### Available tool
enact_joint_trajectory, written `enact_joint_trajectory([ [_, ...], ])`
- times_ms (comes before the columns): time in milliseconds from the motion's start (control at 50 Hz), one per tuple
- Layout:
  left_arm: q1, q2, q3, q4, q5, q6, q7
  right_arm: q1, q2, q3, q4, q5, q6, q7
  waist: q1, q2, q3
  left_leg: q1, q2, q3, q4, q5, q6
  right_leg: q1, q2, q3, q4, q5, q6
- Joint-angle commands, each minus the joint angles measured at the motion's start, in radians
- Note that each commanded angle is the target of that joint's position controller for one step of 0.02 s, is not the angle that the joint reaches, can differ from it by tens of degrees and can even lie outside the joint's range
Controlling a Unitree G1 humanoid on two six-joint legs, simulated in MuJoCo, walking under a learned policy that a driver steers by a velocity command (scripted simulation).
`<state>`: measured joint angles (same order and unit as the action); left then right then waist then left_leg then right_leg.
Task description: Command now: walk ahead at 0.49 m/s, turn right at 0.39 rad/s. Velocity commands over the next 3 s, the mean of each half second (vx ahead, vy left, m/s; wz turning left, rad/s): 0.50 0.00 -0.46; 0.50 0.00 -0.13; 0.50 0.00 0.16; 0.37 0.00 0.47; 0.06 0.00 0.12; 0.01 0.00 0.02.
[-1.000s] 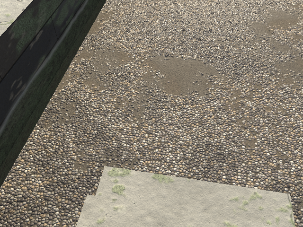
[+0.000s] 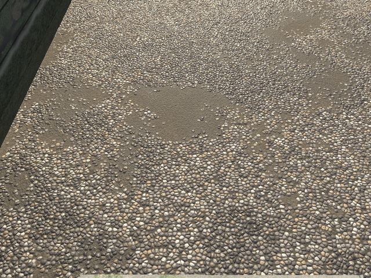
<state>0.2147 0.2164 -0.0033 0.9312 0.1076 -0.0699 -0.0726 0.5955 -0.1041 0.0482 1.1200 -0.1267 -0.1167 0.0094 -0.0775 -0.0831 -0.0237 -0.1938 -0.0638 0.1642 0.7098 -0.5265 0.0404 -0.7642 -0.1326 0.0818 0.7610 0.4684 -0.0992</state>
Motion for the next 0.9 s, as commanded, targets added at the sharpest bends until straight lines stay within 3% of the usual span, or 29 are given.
enact_joint_trajectory([
  [20, 0.032, 0.054, 0.001, -0.060, 0.002, 0.022, -0.010, -0.124, -0.081, 0.014, -0.074, -0.002, -0.026, 0.010, 0.105, 0.091, 0.161, -0.435, 0.262, -0.146, -0.181, 0.200, 0.153, 0.339, 0.009, -0.031, 0.009, 0.041, 0.005],
  [100, -0.223, 0.026, -0.023, -0.123, -0.001, 0.018, -0.004, 0.121, -0.141, -0.007, 0.026, 0.032, 0.012, -0.035, -0.061, 0.089, 0.256, 0.090, 0.361, -0.265, -0.034, 0.262, 0.144, 0.033, -0.031, -0.032, -0.355, -0.167, 0.017],
  [120, -0.166, 0.027, -0.015, -0.088, -0.004, 0.008, 0.002, 0.100, -0.135, -0.005, 0.021, -0.008, 0.018, -0.030, -0.021, 0.122, 0.201, 0.014, 0.366, -0.237, 0.038, 0.352, 0.110, 0.204, -0.022, -0.039, -0.222, -0.091, 0.015],
  [160, -0.054, 0.104, 0.023, -0.024, -0.001, -0.010, 0.003, 0.007, -0.171, -0.028, -0.017, 0.047, 0.028, -0.015, 0.027, 0.031, 0.171, -0.050, 0.259, -0.095, 0.244, 0.381, 0.082, 0.447, 0.074, -0.192, -0.409, -0.269, 0.033],
  [180, 0.163, 0.129, 0.049, 0.062, -0.024, -0.018, 0.008, -0.006, -0.238, -0.041, -0.007, 0.011, 0.052, 0.017, 0.124, 0.010, 0.128, -0.162, 0.242, -0.064, 0.441, 0.414, 0.057, 0.767, 0.104, -0.231, -0.460, -0.128, 0.026],
  [200, 0.408, 0.224, 0.096, 0.134, -0.029, -0.022, 0.014, 0.018, -0.253, -0.051, 0.005, -0.015, 0.062, 0.062, 0.234, -0.088, 0.038, -0.318, 0.181, -0.030, 0.779, 0.395, 0.006, 1.063, 0.076, -0.206, -0.407, 0.020, -0.045],
  [220, 0.592, 0.326, 0.117, 0.181, -0.029, -0.006, 0.008, 0.208, -0.062, -0.016, 0.014, -0.013, 0.065, 0.111, 0.188, -0.226, -0.325, -0.545, 0.085, -0.054, 1.259, -0.288, -0.064, 1.535, -0.137, 0.068, -0.050, 0.532, -0.294],
  [240, 0.699, 0.319, 0.121, 0.216, -0.011, -0.005, 0.007, -0.038, -0.132, -0.034, -0.115, 0.042, 0.038, 0.118, 0.291, -0.070, -0.316, -0.738, 0.056, -0.138, 1.359, -0.320, -0.078, 1.581, -0.183, 0.228, -0.087, 0.580, -0.331],
  [260, 0.620, 0.261, 0.115, 0.208, -0.003, -0.035, 0.011, -0.333, -0.178, -0.055, -0.259, 0.087, -0.006, 0.087, 0.334, -0.041, -0.131, -0.991, 0.059, -0.149, 1.297, -0.300, -0.069, 1.433, -0.196, 0.307, -0.193, 0.079, -0.341],
  [280, 0.443, 0.158, 0.084, 0.162, -0.029, -0.037, 0.012, -0.401, -0.169, -0.049, -0.305, 0.087, -0.021, 0.050, 0.265, 0.063, -0.027, -1.023, 0.138, -0.228, 1.103, -0.159, -0.024, 1.221, -0.213, 0.355, -0.276, -0.426, -0.283],
  [320, 0.188, -0.010, 0.003, 0.082, -0.007, -0.054, 0.007, -0.320, -0.141, -0.045, -0.268, 0.035, -0.017, -0.003, 0.063, 0.171, 0.134, -0.711, 0.253, -0.349, 0.628, 0.227, 0.046, 0.587, -0.162, 0.283, -0.335, -0.522, -0.235],
  [360, 0.119, 0.025, -0.005, 0.037, -0.052, -0.068, 0.010, -0.290, -0.087, -0.039, -0.237, 0.014, 0.021, -0.010, 0.038, 0.038, 0.156, -0.427, 0.217, -0.252, 0.407, 0.359, 0.023, 0.211, -0.080, 0.229, -0.417, -0.569, -0.288],
  [400, 0.186, 0.059, -0.003, 0.062, -0.035, -0.073, 0.005, -0.168, -0.077, -0.019, -0.204, 0.001, 0.041, 0.034, 0.009, 0.049, 0.089, -0.225, 0.158, -0.183, 0.454, 0.553, 0.006, 0.005, 0.017, 0.138, -0.243, -0.621, -0.239],
  [460, 0.313, -0.016, -0.024, 0.067, -0.024, -0.090, 0.064, -0.413, -0.124, -0.005, -0.271, 0.017, 0.025, 0.041, 0.170, 0.133, 0.034, -0.399, 0.198, -0.257, -0.070, 1.132, -0.039, 0.219, 0.103, 0.113, -0.009, -0.819, -0.143],
  [500, 0.258, 0.076, -0.016, 0.041, 0.000, -0.074, 0.037, -0.438, -0.152, -0.014, -0.309, 0.038, 0.047, 0.034, 0.098, 0.054, 0.068, -0.027, 0.127, -0.128, 0.016, 1.010, -0.060, -0.111, 0.126, 0.119, -0.033, -0.973, -0.131],
  [540, 0.258, 0.066, -0.025, 0.014, -0.013, -0.070, 0.016, -0.414, -0.206, -0.029, -0.315, 0.008, 0.061, 0.039, 0.067, 0.057, 0.136, -0.038, 0.143, -0.155, 0.016, 0.758, -0.068, -0.056, 0.076, 0.226, 0.051, -1.058, -0.148],
  [580, 0.327, 0.094, -0.016, 0.035, -0.031, -0.051, 0.030, -0.461, -0.232, -0.030, -0.315, 0.026, 0.052, 0.044, 0.132, 0.073, 0.171, -0.116, 0.150, -0.191, -0.291, 0.690, -0.029, 0.239, 0.048, 0.324, 0.166, -1.032, -0.146],
  [620, 0.274, 0.160, 0.001, 0.036, -0.017, -0.010, 0.000, -0.194, -0.300, -0.076, -0.198, 0.082, 0.020, 0.033, 0.025, 0.112, 0.089, 0.155, 0.143, -0.132, -0.491, 0.799, 0.030, 0.328, 0.075, 0.291, 0.453, -0.745, -0.101],
  [640, 0.396, 0.074, -0.010, 0.089, 0.015, -0.014, -0.047, 0.105, -0.356, -0.112, -0.106, 0.064, 0.003, 0.037, -0.039, 0.232, -0.082, 0.553, 0.228, -0.191, -0.260, 1.054, 0.169, 0.139, 0.165, 0.203, 0.814, -0.662, 0.003],
  [660, 0.586, -0.037, -0.014, 0.096, -0.023, -0.020, -0.066, 0.133, -0.433, -0.126, -0.133, 0.043, 0.014, 0.064, 0.053, 0.423, -0.294, 0.903, 0.402, -0.375, 0.078, 1.647, 0.416, -0.241, 0.303, 0.022, 1.369, -1.303, 0.074],
  [680, 0.431, 0.042, -0.009, -0.010, -0.051, -0.018, -0.062, 0.150, -0.416, -0.130, -0.134, 0.003, 0.035, 0.083, -0.068, 0.308, -0.263, 0.936, 0.491, -0.652, -0.060, 1.384, 0.474, -0.544, 0.312, 0.027, 1.511, -1.280, 0.100],
  [700, 0.236, 0.076, 0.001, -0.095, -0.069, -0.018, -0.032, 0.062, -0.366, -0.130, -0.141, -0.001, 0.039, 0.076, -0.093, 0.207, -0.100, 0.820, 0.555, -0.747, -0.167, 0.867, 0.442, -0.774, 0.239, 0.062, 1.474, -1.176, 0.104],
  [720, 0.197, 0.064, -0.006, -0.085, -0.055, -0.015, 0.004, -0.058, -0.201, -0.075, -0.141, -0.012, 0.040, 0.068, -0.020, -0.042, 0.034, 0.510, 0.487, -0.638, -0.246, 0.436, 0.320, -0.711, 0.136, 0.130, 1.257, -0.882, 0.062],
  [760, 0.247, -0.002, -0.029, -0.054, -0.014, -0.007, 0.019, -0.219, -0.042, -0.012, -0.162, -0.001, 0.009, 0.037, 0.152, 0.017, 0.172, -0.088, 0.327, -0.460, -0.371, 0.393, 0.255, -0.351, -0.014, 0.138, 0.780, -0.502, -0.013],
  [780, 0.238, -0.038, -0.040, -0.043, 0.008, 0.006, 0.005, -0.253, -0.063, -0.019, -0.156, 0.018, -0.015, 0.023, 0.155, 0.109, 0.199, -0.257, 0.263, -0.399, -0.392, 0.364, 0.250, -0.242, -0.022, 0.076, 0.706, -0.444, -0.019],
  [800, 0.165, -0.009, -0.032, -0.058, 0.005, 0.001, -0.008, -0.301, -0.050, -0.009, -0.178, 0.061, -0.033, 0.011, 0.116, 0.040, 0.152, -0.410, 0.226, -0.309, -0.429, 0.317, 0.273, -0.039, -0.014, 0.014, 0.395, -0.279, -0.003],
  [820, 0.092, -0.013, -0.027, -0.060, -0.006, 0.008, -0.018, -0.186, -0.120, -0.021, -0.117, 0.071, -0.046, 0.009, 0.074, 0.105, 0.109, -0.394, 0.203, -0.296, -0.410, 0.295, 0.286, 0.016, -0.008, -0.031, 0.376, -0.220, 0.025],
  [880, 0.033, 0.010, -0.045, -0.088, -0.004, -0.003, -0.028, -0.033, -0.168, -0.018, -0.034, 0.025, -0.054, -0.002, 0.044, 0.058, 0.091, -0.047, 0.270, -0.396, -0.217, 0.472, 0.277, -0.246, -0.040, 0.095, 0.282, -0.121, 0.077],
  [900, -0.094, 0.052, -0.034, -0.124, 0.009, -0.012, -0.016, 0.056, -0.152, -0.015, -0.025, 0.049, -0.054, -0.025, -0.034, 0.035, 0.101, 0.204, 0.279, -0.423, -0.159, 0.444, 0.261, -0.461, -0.027, 0.084, 0.095, -0.067, 0.091],
])
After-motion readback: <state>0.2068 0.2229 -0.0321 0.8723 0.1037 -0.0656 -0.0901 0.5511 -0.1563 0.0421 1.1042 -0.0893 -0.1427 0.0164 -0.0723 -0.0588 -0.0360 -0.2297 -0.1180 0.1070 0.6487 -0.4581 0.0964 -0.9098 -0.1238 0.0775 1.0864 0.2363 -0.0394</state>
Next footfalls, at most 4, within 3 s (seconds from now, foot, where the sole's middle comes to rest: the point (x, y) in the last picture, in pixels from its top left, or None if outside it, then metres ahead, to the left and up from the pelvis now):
0.20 right None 0.25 -0.16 -0.91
0.62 left None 0.54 -0.01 -1.08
1.18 right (247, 245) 0.86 -0.35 -1.25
1.64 left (201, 195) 1.19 -0.15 -1.25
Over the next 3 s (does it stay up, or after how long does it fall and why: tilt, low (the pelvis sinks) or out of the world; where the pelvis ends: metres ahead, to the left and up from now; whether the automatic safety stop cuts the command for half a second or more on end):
stays up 1.30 -0.20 -0.48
